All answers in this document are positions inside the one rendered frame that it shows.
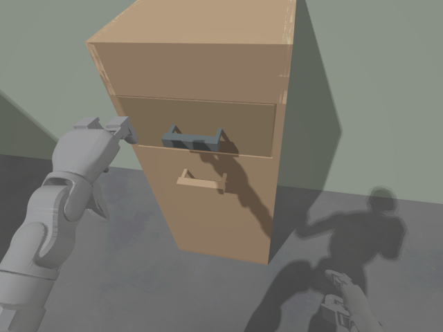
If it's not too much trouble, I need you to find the robot left hand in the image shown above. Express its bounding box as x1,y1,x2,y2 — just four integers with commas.
52,116,138,223

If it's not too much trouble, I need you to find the handle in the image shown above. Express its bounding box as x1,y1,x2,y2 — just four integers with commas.
161,124,222,151
177,177,226,194

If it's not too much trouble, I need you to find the robot right forearm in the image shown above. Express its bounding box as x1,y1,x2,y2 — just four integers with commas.
349,313,389,332

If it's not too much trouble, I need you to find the robot right hand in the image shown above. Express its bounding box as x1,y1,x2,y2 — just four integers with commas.
321,270,373,331

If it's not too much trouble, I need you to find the cabinet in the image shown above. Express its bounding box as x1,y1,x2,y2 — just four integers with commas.
85,0,296,265

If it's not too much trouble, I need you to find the drawer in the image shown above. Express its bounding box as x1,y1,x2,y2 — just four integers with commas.
118,95,277,157

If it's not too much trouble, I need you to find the robot left forearm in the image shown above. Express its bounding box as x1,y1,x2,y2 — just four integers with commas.
0,172,93,332

